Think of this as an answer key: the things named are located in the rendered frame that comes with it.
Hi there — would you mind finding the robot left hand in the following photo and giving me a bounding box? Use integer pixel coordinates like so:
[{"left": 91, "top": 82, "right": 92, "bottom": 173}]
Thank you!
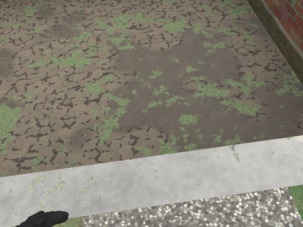
[{"left": 16, "top": 211, "right": 69, "bottom": 227}]

